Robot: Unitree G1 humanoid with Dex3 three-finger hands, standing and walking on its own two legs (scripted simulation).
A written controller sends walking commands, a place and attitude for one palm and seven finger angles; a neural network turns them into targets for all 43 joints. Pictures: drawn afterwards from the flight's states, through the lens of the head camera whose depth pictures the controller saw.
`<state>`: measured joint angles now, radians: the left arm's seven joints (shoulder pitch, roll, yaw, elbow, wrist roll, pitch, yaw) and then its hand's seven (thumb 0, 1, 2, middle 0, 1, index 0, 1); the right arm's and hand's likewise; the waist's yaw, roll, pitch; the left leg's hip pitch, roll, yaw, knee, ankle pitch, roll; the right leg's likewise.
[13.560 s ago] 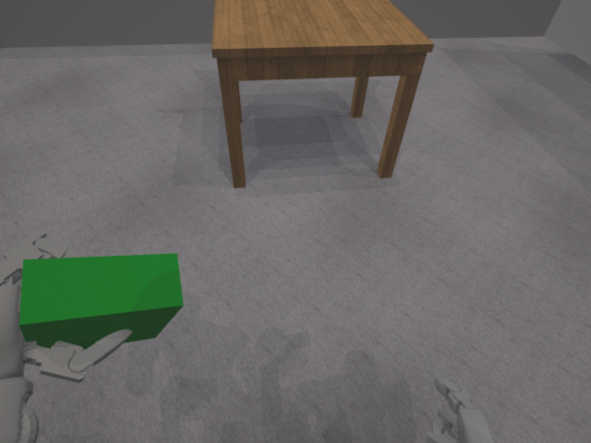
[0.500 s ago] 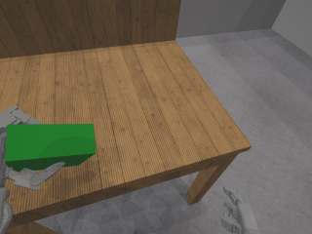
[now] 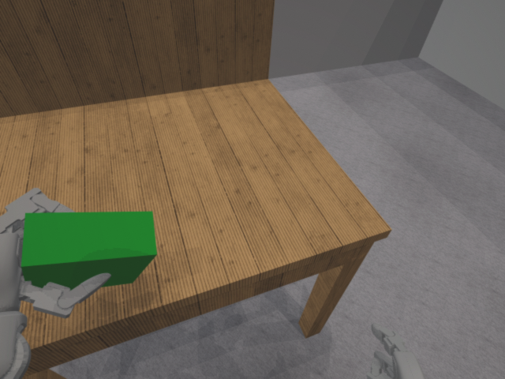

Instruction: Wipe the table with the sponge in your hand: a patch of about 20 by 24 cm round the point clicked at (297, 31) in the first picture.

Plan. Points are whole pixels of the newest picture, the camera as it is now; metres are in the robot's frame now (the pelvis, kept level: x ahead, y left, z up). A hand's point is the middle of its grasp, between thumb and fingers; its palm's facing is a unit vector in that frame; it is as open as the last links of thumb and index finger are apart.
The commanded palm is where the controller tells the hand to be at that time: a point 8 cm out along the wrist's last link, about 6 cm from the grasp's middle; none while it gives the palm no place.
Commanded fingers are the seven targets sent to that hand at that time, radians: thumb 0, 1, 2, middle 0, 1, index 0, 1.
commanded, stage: look again from close up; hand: left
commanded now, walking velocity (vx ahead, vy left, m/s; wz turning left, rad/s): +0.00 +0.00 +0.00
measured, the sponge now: (108, 253) +0.24 +0.21 +0.13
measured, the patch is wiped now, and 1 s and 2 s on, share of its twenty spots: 0.00 0.00 0.00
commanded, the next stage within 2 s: come to a stop and stand still in 0.22 s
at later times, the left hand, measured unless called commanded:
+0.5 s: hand (39, 230) +0.23 +0.27 +0.18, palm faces +0.46 -0.80 -0.39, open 9.6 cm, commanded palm +0.15 +0.27 +0.18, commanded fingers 0.00 0.10 1.30 -1.20 -1.60 -1.20 -1.60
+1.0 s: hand (69, 219) +0.26 +0.26 +0.17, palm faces +0.35 -0.85 -0.39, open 9.6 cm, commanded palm +0.20 +0.29 +0.18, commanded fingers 0.00 0.10 1.30 -1.20 -1.60 -1.20 -1.60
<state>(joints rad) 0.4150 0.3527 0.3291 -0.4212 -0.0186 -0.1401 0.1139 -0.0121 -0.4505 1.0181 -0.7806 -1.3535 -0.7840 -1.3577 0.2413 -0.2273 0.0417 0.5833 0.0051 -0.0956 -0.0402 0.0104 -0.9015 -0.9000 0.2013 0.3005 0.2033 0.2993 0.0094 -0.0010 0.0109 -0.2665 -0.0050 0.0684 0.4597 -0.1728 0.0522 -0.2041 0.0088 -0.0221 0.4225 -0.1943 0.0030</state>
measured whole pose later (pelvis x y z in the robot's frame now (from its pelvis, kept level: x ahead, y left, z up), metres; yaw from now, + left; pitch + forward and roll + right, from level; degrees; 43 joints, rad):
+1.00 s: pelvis +0.04 +0.01 +0.00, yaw +0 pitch +1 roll -1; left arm 0.42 0.40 0.36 -0.49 -0.04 -0.25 0.08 -0.01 -0.45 1.02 -0.78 -1.35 -0.78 -1.36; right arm 0.16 -0.18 0.03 0.57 0.00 -0.16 -0.02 0.01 -0.90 -0.90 0.20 0.30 0.20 0.30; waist 0.01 -0.04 0.04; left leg -0.25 -0.03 0.07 0.46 -0.22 0.06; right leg -0.18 -0.01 -0.02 0.41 -0.24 0.02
